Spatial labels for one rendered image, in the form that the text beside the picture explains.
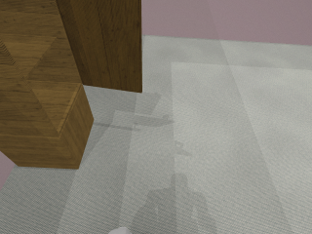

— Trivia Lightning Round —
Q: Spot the cupboard door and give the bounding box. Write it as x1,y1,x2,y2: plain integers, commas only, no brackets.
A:
56,0,142,94

